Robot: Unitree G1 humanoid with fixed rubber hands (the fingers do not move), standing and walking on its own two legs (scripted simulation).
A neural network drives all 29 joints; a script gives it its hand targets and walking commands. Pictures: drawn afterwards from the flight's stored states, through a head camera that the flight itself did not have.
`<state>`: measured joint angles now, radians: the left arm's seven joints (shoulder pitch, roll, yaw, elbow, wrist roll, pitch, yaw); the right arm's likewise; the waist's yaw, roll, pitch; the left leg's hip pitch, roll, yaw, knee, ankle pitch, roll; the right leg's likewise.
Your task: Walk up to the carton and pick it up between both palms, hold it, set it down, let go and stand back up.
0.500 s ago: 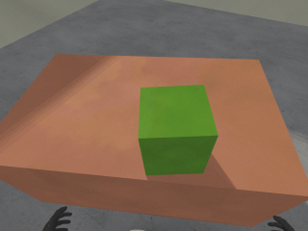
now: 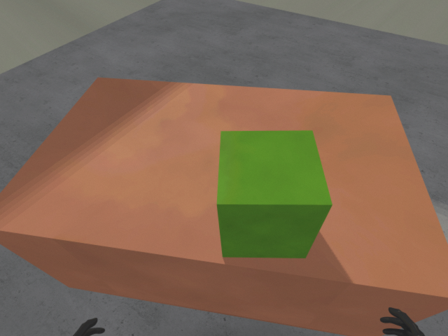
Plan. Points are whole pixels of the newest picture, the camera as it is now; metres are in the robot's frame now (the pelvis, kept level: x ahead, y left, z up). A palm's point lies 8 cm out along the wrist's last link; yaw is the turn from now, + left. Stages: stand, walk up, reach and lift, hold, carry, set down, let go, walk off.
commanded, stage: walk up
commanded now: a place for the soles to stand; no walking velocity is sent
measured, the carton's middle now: (264, 197) +0.43 -0.05 -0.07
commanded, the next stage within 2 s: reach and lift in 0.54 s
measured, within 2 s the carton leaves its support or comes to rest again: neither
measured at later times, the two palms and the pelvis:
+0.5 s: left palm out of the picture +0.09 +0.35 -0.10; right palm out of the picture +0.13 -0.29 -0.12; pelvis +0.01 +0.01 -0.02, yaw +1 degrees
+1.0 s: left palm (113, 320) +0.16 +0.25 -0.09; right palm out of the picture +0.12 -0.31 -0.09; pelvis -0.02 -0.03 -0.02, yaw -5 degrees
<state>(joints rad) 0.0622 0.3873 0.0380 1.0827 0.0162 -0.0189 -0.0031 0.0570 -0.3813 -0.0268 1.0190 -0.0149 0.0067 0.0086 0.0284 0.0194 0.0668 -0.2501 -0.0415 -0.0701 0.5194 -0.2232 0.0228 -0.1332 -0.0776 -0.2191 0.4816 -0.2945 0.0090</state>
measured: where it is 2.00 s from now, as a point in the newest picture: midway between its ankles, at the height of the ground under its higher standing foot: outside the picture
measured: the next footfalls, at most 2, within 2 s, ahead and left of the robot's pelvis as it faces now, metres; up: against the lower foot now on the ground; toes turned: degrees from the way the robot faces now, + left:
none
